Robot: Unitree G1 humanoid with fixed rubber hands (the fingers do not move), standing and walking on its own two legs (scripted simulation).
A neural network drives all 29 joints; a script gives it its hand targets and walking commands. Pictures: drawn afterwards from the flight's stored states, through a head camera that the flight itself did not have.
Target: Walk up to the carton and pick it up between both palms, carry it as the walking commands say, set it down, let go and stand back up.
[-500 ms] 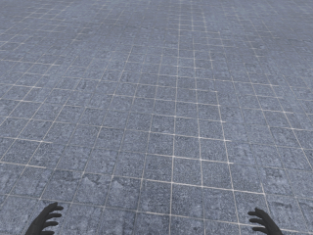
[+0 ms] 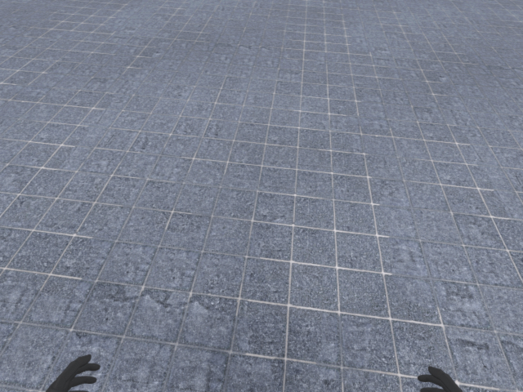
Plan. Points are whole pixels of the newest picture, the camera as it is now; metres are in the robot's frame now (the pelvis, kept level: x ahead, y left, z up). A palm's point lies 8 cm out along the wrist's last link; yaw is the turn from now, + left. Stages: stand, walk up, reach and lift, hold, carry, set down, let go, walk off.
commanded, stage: stand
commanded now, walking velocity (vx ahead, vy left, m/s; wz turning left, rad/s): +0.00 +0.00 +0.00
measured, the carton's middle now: out of the picture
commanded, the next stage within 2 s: walk up in 0.10 s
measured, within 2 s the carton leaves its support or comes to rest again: neither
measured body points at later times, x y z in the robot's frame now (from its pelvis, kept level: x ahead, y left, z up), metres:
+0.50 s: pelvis -0.01 +0.01 +0.00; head +0.02 +0.03 +0.45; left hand +0.08 +0.31 -0.13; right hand +0.11 -0.26 -0.11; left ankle +0.01 +0.11 -0.71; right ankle +0.01 -0.12 -0.73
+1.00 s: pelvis -0.05 +0.01 +0.01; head -0.03 +0.02 +0.46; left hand -0.04 +0.30 -0.12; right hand +0.15 -0.21 -0.11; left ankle +0.02 +0.12 -0.73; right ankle -0.04 -0.11 -0.72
